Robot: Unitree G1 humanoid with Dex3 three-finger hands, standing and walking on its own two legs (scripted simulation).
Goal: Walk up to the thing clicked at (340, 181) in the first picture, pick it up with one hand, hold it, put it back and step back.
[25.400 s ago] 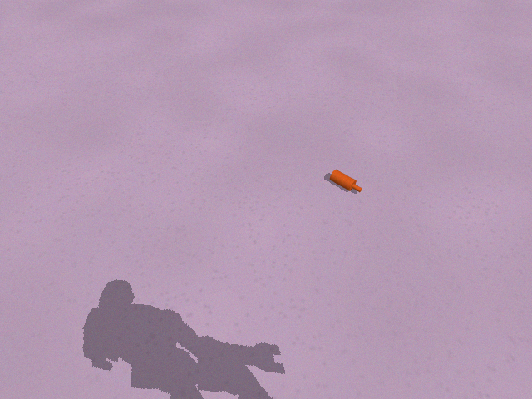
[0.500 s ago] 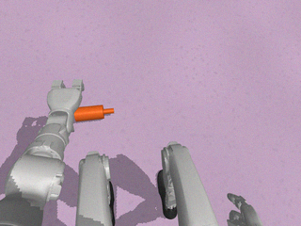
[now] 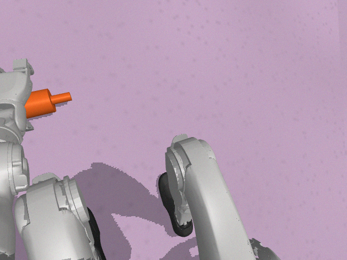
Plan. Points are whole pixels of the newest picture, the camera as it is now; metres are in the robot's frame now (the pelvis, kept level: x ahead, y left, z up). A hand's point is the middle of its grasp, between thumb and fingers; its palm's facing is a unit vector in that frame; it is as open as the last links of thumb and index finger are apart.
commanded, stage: approach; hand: left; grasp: from above
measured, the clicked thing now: (36, 103) +0.51 +0.21 -0.29
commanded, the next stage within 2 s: rest palm in 0.02 s
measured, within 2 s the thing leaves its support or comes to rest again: neither
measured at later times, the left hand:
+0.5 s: hand (21, 112) +0.47 +0.24 -0.24, palm faces -0.50 -0.11 -0.86, open 14.4 cm
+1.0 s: hand (23, 111) +0.48 +0.24 -0.26, palm faces -0.47 -0.11 -0.88, open 14.5 cm
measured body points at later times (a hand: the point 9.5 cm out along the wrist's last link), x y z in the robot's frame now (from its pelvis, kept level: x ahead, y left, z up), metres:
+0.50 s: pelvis +0.00 +0.01 -0.01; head +0.27 +0.08 +0.34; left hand +0.50 +0.24 -0.19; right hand +0.01 -0.25 -0.09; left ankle +0.07 +0.14 -0.28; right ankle +0.10 -0.13 -0.28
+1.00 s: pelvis +0.00 +0.01 -0.02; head +0.29 +0.09 +0.32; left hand +0.50 +0.24 -0.21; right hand -0.01 -0.23 -0.09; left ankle +0.07 +0.14 -0.28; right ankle +0.10 -0.13 -0.28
